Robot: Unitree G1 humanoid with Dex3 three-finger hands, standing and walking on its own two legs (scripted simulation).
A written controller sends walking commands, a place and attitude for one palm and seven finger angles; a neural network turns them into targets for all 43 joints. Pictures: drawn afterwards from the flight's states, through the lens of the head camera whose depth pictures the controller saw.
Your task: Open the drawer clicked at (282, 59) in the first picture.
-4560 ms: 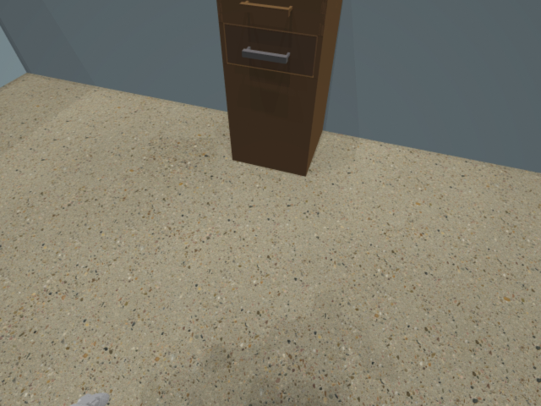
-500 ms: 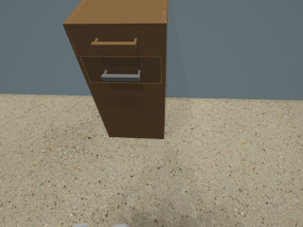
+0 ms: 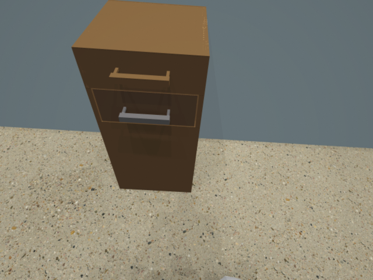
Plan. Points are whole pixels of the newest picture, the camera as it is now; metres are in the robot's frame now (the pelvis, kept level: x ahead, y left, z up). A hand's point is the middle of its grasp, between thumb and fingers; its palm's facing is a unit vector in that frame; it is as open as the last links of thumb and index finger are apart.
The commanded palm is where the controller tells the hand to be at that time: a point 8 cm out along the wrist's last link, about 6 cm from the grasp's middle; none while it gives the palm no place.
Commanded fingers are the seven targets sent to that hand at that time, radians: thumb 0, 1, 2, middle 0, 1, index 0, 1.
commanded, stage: take the last steps up to it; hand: left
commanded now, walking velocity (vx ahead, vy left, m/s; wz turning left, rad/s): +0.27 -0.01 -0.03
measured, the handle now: (145, 114) +0.70 +0.19 -0.12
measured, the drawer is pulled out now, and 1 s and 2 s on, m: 0.00 0.00 0.00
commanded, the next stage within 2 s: come to a stop and stand still in 0.32 s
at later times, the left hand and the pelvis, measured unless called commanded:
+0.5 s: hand (133, 271) +0.18 +0.14 -0.18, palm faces +0.07 -0.98 -0.19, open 7.2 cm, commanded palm none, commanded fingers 0.00 0.90 0.90 -0.20 -0.30 -0.20 -0.30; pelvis +0.16 -0.04 -0.01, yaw +1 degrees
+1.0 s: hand (134, 263) +0.20 +0.14 -0.18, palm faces +0.03 -0.95 -0.30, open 7.4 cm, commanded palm none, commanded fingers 0.00 0.90 0.90 -0.20 -0.30 -0.20 -0.30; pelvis +0.16 -0.07 -0.02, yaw +0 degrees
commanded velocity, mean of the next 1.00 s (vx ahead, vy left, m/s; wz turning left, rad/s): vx -0.01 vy -0.02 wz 0.00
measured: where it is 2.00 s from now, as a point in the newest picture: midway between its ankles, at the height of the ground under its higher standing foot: outside the picture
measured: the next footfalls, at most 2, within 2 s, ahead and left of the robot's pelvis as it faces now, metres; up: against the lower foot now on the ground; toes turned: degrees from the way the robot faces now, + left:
right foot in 0.20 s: +0.20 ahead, -0.15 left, +0.00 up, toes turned -9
left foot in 0.56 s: +0.27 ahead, +0.09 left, +0.00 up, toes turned +8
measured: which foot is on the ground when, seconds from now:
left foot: down 0.00-0.22, up 0.24-0.54, down 0.56-0.94, up 0.96-1.00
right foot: up 0.00-0.18, down 0.20-0.60, up 0.62-0.92, down 0.94-1.00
